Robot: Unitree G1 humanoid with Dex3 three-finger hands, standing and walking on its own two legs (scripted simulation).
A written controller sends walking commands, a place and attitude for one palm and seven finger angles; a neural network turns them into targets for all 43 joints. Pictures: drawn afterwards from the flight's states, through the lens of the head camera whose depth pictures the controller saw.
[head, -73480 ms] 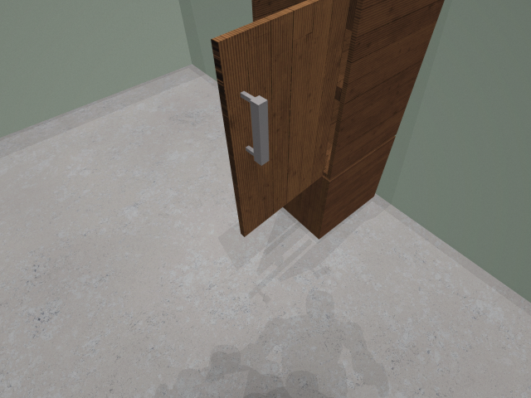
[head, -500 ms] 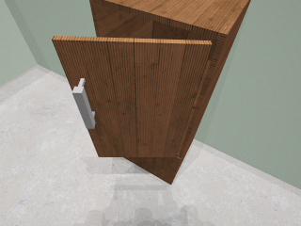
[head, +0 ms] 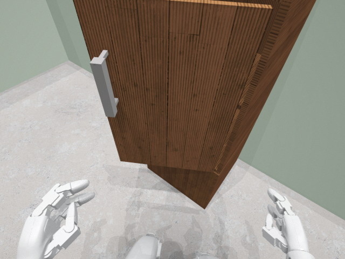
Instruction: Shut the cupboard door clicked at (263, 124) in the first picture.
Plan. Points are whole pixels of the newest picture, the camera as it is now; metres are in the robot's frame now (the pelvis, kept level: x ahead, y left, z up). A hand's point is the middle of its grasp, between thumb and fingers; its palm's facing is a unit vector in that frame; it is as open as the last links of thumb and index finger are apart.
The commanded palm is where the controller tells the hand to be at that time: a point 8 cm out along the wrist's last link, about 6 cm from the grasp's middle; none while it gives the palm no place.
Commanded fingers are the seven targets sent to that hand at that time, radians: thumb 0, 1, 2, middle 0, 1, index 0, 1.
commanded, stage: raise the hand and make a fist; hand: left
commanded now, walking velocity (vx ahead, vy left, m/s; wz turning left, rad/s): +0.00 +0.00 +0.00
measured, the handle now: (108, 85) +0.47 +0.22 +0.15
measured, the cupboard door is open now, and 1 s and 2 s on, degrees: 31 31 31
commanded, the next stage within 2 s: bring the fist close to the handle in 1.38 s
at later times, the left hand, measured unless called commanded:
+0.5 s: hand (80, 185) +0.23 +0.21 +0.10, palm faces -0.05 -1.00 +0.00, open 3.4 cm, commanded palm +0.20 +0.27 +0.11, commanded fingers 0.00 0.90 0.90 -1.15 -1.34 -1.15 -1.34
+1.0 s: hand (54, 156) +0.25 +0.25 +0.16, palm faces +0.05 -1.00 -0.06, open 3.1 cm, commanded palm +0.22 +0.29 +0.15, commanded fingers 0.00 0.90 0.90 -1.30 -1.50 -1.30 -1.50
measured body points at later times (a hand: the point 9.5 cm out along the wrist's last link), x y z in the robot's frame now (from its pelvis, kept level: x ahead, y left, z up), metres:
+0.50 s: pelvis +0.03 +0.05 +0.02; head +0.08 +0.06 +0.47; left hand +0.23 +0.27 +0.10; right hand +0.20 -0.19 -0.05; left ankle +0.08 +0.12 -0.65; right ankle +0.01 -0.07 -0.64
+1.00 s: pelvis +0.02 +0.05 +0.05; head +0.03 +0.06 +0.50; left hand +0.24 +0.30 +0.16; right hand +0.20 -0.17 -0.01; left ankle +0.08 +0.12 -0.65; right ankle +0.01 -0.07 -0.65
